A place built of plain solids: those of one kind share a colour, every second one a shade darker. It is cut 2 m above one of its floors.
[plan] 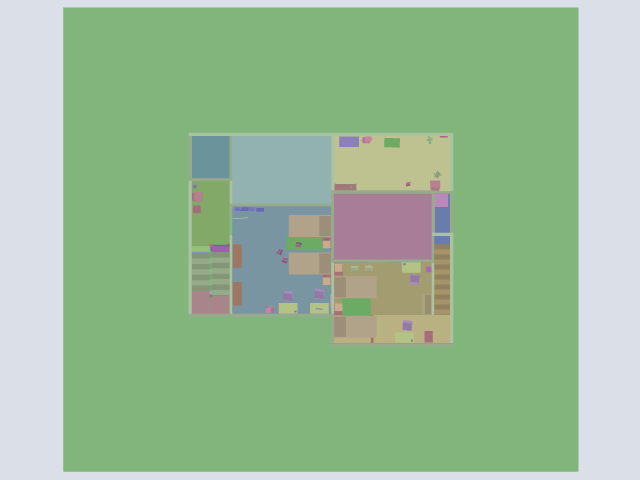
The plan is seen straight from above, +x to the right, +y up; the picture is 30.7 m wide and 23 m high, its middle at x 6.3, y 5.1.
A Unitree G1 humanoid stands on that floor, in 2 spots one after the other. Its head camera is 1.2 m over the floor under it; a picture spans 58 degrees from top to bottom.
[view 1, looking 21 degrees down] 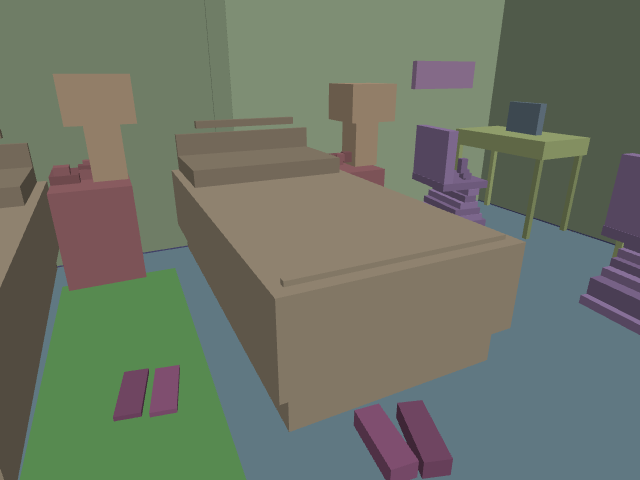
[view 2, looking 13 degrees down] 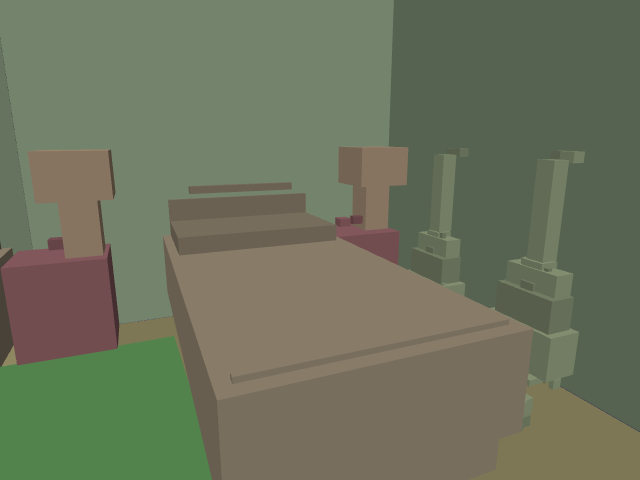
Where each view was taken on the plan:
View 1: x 3.73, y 4.88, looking -26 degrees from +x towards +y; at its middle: child_bed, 1.73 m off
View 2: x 9.97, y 2.17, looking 157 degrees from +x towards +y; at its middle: child_bed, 2.71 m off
